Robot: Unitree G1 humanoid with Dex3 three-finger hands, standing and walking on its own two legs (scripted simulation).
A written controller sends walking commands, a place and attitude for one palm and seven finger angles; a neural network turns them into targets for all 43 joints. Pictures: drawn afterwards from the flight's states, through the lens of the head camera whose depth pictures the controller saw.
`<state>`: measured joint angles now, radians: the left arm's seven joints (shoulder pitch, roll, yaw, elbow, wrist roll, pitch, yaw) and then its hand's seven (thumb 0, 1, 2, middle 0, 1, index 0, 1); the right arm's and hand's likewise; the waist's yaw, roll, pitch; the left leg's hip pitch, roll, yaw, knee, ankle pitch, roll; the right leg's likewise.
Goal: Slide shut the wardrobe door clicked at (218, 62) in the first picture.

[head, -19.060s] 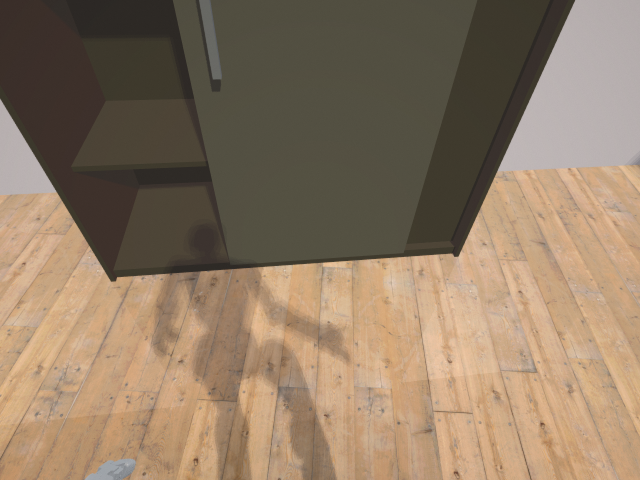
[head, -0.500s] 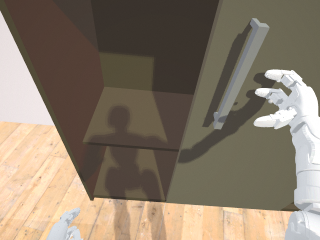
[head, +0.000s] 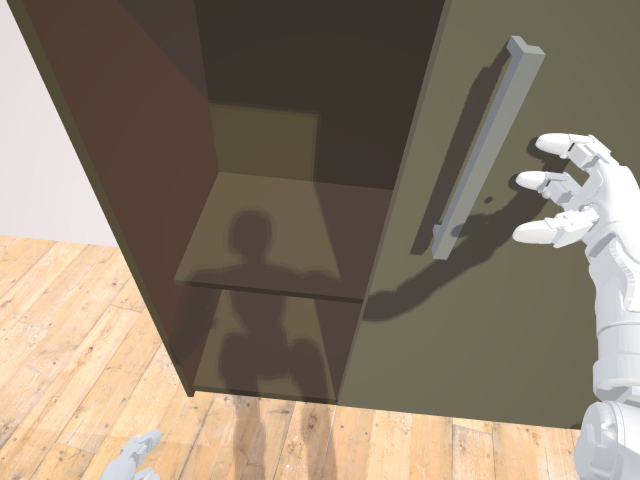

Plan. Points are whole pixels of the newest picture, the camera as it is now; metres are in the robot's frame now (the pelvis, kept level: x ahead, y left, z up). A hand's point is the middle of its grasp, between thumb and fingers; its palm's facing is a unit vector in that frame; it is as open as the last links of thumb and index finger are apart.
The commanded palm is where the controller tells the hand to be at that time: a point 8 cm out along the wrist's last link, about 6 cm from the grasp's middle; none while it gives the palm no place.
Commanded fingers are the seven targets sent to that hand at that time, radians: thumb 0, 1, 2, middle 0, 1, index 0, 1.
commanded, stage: feel for the door with the fingertips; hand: right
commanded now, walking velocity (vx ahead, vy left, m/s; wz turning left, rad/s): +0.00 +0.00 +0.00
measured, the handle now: (471, 165) +0.46 -0.14 +0.20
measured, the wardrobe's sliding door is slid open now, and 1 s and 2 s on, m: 0.44 0.44 0.44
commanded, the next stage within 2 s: slide the fingers in behind the handle in 0.48 s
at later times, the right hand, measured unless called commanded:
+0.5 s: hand (514, 189) +0.41 -0.17 +0.21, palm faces +0.03 +1.00 +0.00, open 13.9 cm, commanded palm +0.39 -0.22 +0.20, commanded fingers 0.00 0.50 -0.30 0.30 1.20 0.30 1.20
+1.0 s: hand (505, 193) +0.41 -0.17 +0.20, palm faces +0.01 +1.00 -0.01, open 13.9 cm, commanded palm +0.38 -0.21 +0.20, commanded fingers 0.00 0.50 -0.30 0.30 1.20 0.30 1.20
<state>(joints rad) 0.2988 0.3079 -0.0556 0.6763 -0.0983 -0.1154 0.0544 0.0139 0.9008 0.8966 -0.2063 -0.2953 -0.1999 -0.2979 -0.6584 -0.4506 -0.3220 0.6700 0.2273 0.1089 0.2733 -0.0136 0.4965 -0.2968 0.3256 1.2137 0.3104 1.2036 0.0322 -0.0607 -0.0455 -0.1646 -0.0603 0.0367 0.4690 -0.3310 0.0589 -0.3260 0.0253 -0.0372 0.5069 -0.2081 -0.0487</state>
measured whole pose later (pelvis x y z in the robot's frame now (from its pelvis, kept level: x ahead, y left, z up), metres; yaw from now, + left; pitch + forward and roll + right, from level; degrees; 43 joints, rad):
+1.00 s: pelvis +0.00 +0.01 +0.00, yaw +0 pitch +0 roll +0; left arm 0.28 0.30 -0.05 0.69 -0.10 -0.12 0.04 0.01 0.90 0.90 -0.20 -0.30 -0.20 -0.30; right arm -0.62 -0.34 -0.26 0.57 0.23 0.11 0.18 -0.01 0.50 -0.30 0.31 1.21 0.31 1.21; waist 0.03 -0.06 -0.04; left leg -0.14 -0.07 0.03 0.45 -0.32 0.07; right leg -0.29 0.02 -0.04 0.48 -0.19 -0.04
